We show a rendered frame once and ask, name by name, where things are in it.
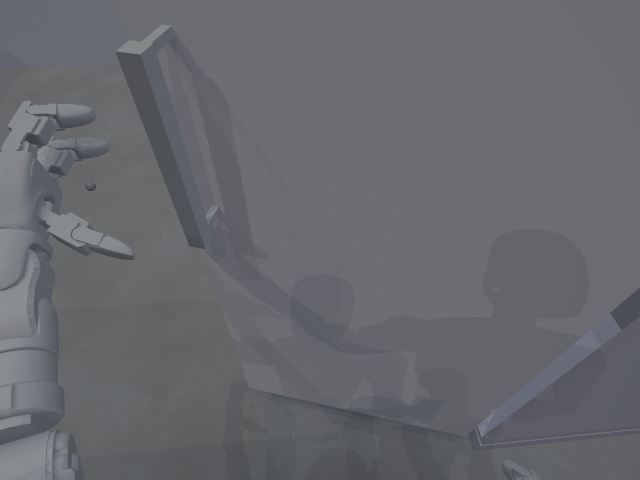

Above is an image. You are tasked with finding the robot left upper arm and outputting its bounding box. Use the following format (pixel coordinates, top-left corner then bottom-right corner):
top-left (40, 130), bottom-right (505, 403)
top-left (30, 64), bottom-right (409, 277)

top-left (0, 430), bottom-right (84, 480)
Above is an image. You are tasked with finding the robot left hand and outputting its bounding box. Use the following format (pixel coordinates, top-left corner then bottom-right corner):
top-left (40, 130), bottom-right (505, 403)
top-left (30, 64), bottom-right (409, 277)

top-left (0, 101), bottom-right (135, 260)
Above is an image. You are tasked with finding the robot right hand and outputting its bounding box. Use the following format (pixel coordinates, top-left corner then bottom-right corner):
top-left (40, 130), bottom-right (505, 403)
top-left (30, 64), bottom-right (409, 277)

top-left (502, 460), bottom-right (541, 480)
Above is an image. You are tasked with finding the fridge door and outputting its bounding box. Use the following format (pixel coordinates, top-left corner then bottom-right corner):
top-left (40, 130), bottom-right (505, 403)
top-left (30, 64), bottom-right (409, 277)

top-left (114, 0), bottom-right (640, 437)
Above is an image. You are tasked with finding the handle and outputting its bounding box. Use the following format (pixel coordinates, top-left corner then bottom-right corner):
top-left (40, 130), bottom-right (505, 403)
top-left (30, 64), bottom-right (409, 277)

top-left (115, 25), bottom-right (220, 249)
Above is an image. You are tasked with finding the robot left forearm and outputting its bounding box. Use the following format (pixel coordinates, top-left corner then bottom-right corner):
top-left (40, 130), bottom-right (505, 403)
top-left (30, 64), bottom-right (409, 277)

top-left (0, 228), bottom-right (65, 445)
